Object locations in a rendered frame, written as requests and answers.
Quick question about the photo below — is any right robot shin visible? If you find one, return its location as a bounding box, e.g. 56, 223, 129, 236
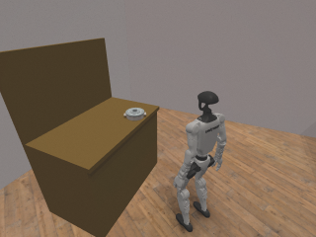
196, 179, 207, 211

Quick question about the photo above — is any robot left hand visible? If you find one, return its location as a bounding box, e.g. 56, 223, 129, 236
173, 176, 186, 193

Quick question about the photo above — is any right robot forearm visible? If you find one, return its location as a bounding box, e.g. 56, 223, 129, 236
215, 140, 227, 159

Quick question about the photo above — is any robot left thigh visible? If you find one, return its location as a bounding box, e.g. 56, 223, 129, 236
177, 163, 198, 200

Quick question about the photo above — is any robot right upper arm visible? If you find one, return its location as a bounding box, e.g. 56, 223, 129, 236
214, 113, 227, 143

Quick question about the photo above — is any left robot forearm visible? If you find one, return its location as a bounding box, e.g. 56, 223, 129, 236
178, 150, 194, 179

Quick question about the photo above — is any robot right hand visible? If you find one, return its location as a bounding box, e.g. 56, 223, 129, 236
211, 155, 223, 171

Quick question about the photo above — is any lid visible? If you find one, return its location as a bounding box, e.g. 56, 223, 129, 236
125, 108, 144, 117

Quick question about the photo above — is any pot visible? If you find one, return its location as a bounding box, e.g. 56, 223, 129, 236
123, 112, 146, 121

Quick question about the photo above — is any robot left upper arm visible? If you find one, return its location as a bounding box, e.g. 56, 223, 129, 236
185, 120, 199, 159

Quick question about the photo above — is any table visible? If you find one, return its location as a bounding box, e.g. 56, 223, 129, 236
0, 38, 160, 237

